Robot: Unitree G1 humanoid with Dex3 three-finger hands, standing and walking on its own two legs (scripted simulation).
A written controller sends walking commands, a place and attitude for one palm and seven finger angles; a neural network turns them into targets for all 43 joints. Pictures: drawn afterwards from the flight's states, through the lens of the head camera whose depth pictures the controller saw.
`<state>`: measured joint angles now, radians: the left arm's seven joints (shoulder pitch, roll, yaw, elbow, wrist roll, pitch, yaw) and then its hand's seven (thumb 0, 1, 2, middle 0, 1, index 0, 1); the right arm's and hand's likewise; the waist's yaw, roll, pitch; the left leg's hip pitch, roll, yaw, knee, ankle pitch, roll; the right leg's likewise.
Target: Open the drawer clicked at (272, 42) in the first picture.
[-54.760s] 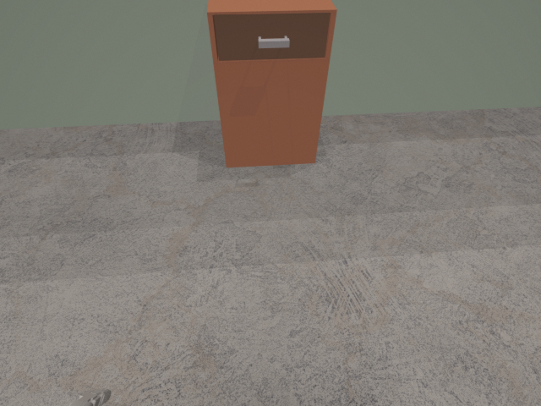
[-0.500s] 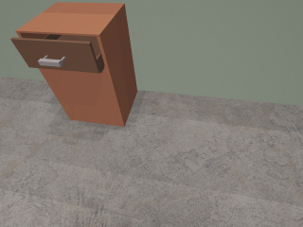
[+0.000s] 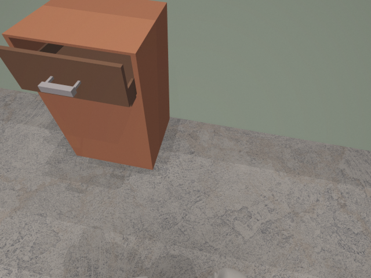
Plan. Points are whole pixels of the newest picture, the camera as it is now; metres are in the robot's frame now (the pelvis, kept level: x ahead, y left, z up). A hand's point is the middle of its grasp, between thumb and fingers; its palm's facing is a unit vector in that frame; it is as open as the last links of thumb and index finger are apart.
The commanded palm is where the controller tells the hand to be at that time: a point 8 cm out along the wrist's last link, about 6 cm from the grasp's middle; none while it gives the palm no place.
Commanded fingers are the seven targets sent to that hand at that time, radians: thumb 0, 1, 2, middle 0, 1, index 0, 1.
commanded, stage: take the last steps up to it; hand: left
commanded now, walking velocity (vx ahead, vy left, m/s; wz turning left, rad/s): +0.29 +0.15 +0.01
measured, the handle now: (61, 85) +0.69 +0.50 -0.06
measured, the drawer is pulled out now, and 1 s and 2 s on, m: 0.08 0.08 0.08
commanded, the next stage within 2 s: come to a stop and stand still in 0.34 s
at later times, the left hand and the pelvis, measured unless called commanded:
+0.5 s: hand (80, 276) +0.13 +0.26 -0.17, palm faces +0.11 -0.98 -0.19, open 7.3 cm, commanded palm none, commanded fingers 0.00 0.90 0.90 -0.20 -0.30 -0.20 -0.30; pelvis +0.17 +0.08 +0.00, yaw +1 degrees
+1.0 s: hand (94, 218) +0.27 +0.27 -0.15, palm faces -0.02 -0.96 -0.27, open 7.3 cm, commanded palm none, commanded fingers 0.00 0.90 0.90 -0.20 -0.30 -0.20 -0.30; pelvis +0.18 +0.07 +0.00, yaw -1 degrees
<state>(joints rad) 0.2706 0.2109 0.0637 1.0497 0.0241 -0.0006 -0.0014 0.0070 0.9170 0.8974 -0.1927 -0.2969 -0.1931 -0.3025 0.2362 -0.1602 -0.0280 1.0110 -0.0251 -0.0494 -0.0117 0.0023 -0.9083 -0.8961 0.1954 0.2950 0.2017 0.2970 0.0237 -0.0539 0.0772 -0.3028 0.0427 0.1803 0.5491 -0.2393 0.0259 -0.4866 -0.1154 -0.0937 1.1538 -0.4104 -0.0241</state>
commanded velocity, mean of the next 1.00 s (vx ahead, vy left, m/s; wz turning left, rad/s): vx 0.01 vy -0.02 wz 0.00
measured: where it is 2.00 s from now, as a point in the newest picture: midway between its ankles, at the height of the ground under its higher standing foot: outside the picture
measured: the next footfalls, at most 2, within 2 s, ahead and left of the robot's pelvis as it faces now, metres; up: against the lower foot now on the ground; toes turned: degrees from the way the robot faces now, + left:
right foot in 0.14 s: +0.15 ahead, -0.09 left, +0.00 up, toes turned -9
left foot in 0.52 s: +0.29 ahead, +0.24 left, +0.00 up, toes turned +8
